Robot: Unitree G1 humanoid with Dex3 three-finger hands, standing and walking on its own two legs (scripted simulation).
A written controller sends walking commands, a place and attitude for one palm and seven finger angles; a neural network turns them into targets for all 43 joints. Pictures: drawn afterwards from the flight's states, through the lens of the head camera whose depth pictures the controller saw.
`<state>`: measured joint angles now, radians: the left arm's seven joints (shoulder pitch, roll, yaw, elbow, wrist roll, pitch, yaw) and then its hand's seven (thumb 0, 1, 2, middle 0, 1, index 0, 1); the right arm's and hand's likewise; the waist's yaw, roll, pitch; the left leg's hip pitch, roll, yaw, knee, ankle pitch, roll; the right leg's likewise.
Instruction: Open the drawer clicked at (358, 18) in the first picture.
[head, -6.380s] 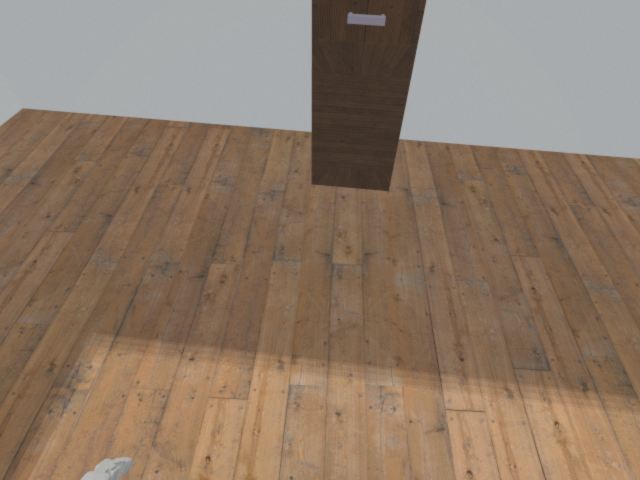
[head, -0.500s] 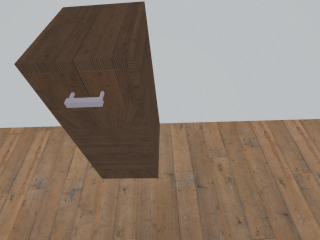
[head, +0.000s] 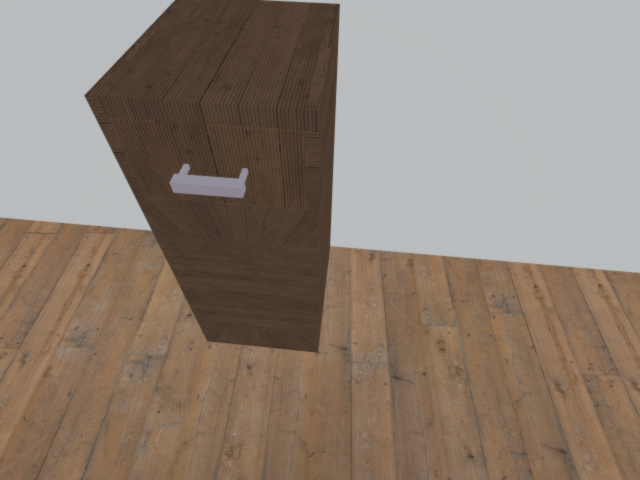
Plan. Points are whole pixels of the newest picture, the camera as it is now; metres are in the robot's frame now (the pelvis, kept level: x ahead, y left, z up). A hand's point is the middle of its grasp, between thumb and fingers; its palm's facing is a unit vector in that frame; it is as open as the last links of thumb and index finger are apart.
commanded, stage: come to a stop and stand still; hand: left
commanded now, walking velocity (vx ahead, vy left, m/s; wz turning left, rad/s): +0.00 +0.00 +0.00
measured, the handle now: (211, 178) +0.58 +0.26 +0.01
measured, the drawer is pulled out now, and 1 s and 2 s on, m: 0.00 0.00 0.00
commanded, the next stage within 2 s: look again from close up in 0.50 s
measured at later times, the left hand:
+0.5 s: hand out of the picture +0.05 +0.19 -0.17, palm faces +0.01 -0.98 -0.21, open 7.3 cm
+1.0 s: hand out of the picture +0.00 +0.21 -0.18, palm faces +0.02 -0.98 -0.19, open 7.4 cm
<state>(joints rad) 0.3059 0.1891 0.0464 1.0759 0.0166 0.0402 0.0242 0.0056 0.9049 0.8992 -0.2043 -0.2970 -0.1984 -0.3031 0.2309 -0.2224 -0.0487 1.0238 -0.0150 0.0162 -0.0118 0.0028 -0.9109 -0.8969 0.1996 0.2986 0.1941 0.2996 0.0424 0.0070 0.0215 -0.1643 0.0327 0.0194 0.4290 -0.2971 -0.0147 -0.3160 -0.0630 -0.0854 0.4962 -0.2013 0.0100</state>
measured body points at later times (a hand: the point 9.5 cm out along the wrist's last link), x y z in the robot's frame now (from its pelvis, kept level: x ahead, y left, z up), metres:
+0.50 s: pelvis +0.03 +0.01 +0.00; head +0.04 +0.01 +0.45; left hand +0.05 +0.24 -0.16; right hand +0.01 -0.21 -0.16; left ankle -0.04 +0.13 -0.74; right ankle +0.01 -0.11 -0.74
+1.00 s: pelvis -0.01 +0.04 +0.00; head -0.02 +0.04 +0.45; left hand +0.00 +0.26 -0.16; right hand +0.00 -0.19 -0.16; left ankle -0.04 +0.13 -0.74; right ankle +0.01 -0.11 -0.74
